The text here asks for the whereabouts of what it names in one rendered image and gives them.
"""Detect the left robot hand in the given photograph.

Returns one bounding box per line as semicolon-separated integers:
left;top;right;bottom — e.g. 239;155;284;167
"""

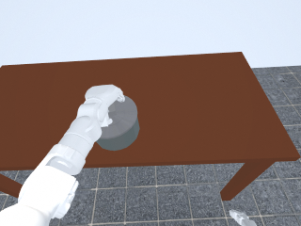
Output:
85;84;125;127

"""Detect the pot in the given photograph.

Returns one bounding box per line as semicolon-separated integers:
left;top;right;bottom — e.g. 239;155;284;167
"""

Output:
96;118;140;151

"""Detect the right robot hand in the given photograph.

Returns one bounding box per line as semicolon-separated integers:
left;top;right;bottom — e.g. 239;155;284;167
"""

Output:
230;209;257;226

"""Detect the knob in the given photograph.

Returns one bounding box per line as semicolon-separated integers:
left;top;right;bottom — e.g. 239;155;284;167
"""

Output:
108;103;117;117

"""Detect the lid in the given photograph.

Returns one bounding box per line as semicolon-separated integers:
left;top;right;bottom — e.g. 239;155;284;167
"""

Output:
100;95;138;139

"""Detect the robot left upper arm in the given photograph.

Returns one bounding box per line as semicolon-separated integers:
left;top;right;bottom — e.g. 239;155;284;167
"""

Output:
0;164;79;226

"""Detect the left robot forearm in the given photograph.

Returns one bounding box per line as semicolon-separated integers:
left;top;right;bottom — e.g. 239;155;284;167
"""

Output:
18;97;108;202

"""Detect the table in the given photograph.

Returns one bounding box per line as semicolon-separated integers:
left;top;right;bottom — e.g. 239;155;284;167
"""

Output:
0;52;301;201

